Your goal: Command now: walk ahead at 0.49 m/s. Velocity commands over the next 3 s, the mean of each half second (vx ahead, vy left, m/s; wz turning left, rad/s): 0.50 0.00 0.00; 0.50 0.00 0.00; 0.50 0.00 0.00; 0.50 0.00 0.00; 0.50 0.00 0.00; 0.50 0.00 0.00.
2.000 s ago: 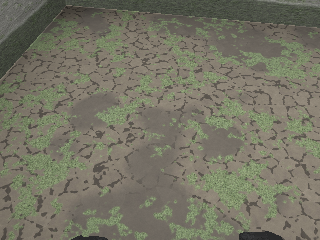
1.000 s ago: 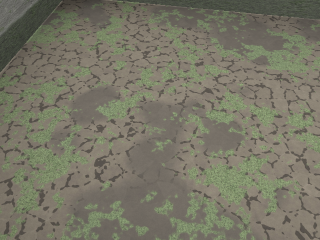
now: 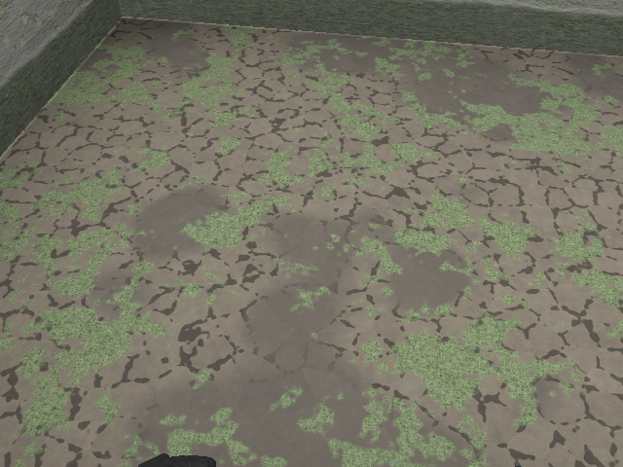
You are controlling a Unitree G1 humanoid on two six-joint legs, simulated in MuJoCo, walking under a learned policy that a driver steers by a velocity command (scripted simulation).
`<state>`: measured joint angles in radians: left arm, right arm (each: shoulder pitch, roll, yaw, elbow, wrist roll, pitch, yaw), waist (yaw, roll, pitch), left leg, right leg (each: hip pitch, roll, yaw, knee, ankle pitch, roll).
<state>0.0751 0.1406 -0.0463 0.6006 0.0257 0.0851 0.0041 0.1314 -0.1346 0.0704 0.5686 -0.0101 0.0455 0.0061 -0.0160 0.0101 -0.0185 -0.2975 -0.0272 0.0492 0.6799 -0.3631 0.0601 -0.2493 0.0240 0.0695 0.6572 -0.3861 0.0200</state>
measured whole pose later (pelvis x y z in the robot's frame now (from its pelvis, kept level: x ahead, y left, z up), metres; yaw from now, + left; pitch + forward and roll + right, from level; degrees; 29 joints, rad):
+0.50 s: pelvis +0.00 +0.00 +0.00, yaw +0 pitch -1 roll -1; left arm 0.09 0.15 -0.05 0.59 0.03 0.08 0.00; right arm 0.13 -0.13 0.07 0.57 -0.02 0.04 0.01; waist -0.02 0.01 -0.02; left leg -0.31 -0.02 0.05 0.70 -0.37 0.05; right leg -0.26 0.03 0.07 0.67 -0.40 0.01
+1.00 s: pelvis +0.00 +0.00 +0.00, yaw -1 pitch -1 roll -1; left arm 0.09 0.15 -0.05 0.59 0.03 0.09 0.00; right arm 0.13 -0.13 0.07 0.56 -0.02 0.04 0.01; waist -0.02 0.01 -0.02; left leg -0.31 -0.01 0.06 0.71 -0.38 0.05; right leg -0.27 0.03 0.08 0.68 -0.40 0.02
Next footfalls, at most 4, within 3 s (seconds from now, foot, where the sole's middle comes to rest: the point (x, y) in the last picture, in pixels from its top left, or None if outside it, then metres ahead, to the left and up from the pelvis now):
none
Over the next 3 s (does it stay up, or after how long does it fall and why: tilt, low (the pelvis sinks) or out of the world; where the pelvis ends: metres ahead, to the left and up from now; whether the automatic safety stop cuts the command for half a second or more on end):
stays up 0.00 0.00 0.00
